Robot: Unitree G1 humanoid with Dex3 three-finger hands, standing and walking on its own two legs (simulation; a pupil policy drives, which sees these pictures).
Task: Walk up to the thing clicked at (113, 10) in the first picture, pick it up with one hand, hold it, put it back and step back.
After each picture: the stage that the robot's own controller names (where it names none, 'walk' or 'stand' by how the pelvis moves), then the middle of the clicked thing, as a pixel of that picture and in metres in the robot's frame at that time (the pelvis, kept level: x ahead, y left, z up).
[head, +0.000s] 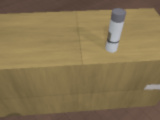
stand; (114, 32) +0.73 -0.18 -0.05
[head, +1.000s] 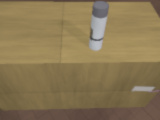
sink last; (97, 28) +0.67 -0.07 -0.01
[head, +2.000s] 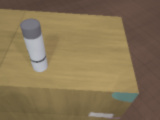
rise first; (36, 48) +0.53 +0.20 -0.01
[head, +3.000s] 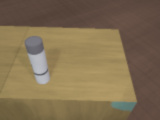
stand; (38, 62) +0.52 +0.20 -0.05
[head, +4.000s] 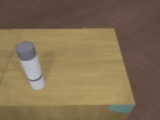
stand; (32, 67) +0.49 +0.22 -0.05
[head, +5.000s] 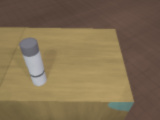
stand; (34, 64) +0.51 +0.22 -0.05
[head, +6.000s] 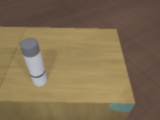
stand; (35, 64) +0.51 +0.22 -0.05
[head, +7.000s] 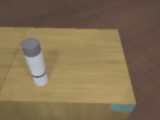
stand; (36, 64) +0.51 +0.21 -0.05
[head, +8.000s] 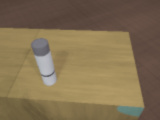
rise first; (45, 64) +0.52 +0.21 -0.05
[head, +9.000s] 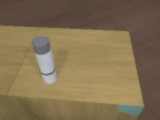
go down; (45, 62) +0.52 +0.20 -0.05
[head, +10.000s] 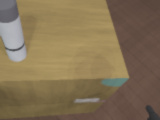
go down; (11, 33) +0.52 +0.19 +0.02
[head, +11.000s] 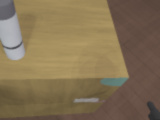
approach; (9, 31) +0.53 +0.20 +0.03
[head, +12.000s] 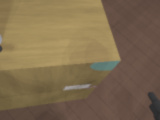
close in; out of the picture +0.54 +0.22 +0.07
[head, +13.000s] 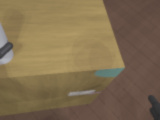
lift; out of the picture +0.49 +0.20 +0.06
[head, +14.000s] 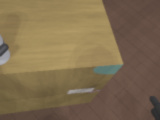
lift; out of the picture +0.48 +0.21 +0.07
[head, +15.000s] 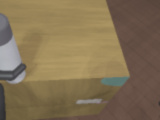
lift; (6, 54) +0.42 +0.19 +0.07
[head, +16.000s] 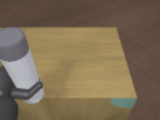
hold; (23, 71) +0.32 +0.17 +0.16
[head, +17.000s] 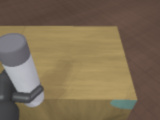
hold; (24, 75) +0.32 +0.17 +0.13
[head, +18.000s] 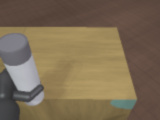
crouch; (25, 75) +0.33 +0.17 +0.13
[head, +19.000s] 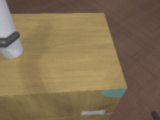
crouch; out of the picture +0.48 +0.21 +0.18
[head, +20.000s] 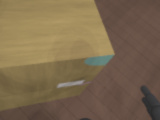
lower; out of the picture +0.54 +0.22 +0.09
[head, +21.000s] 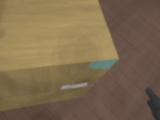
lower; out of the picture +0.53 +0.22 +0.08
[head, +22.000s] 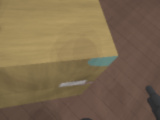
lower; out of the picture +0.54 +0.22 +0.08
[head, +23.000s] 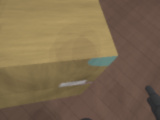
lower; out of the picture +0.54 +0.23 +0.08
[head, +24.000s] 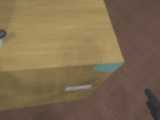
open; out of the picture +0.53 +0.21 +0.08
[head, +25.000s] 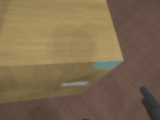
sink last; out of the picture +0.52 +0.22 +0.07
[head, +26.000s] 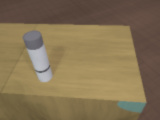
sink last; (39, 58) +0.51 +0.22 +0.01
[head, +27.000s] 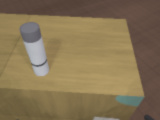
stand; (36, 52) +0.52 +0.21 +0.01
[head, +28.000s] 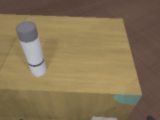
stand; (33, 52) +0.52 +0.21 +0.02
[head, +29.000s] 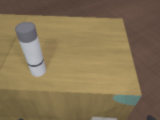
stand; (32, 52) +0.52 +0.21 +0.02
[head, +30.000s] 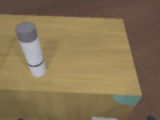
stand; (32, 52) +0.51 +0.21 +0.02
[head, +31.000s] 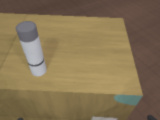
stand; (33, 51) +0.51 +0.21 +0.02
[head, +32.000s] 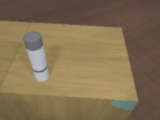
stand; (37, 58) +0.52 +0.21 -0.03
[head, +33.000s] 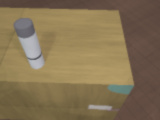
walk; (31, 46) +0.55 +0.23 -0.03
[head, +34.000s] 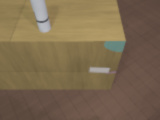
walk; (40, 10) +0.79 +0.25 -0.02
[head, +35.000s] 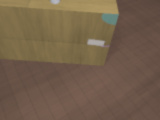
stand; out of the picture +1.13 +0.19 -0.02
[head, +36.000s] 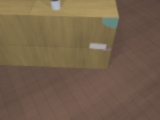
stand; out of the picture +1.13 +0.20 -0.04
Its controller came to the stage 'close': yes
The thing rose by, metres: 0.21
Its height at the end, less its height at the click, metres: +0.00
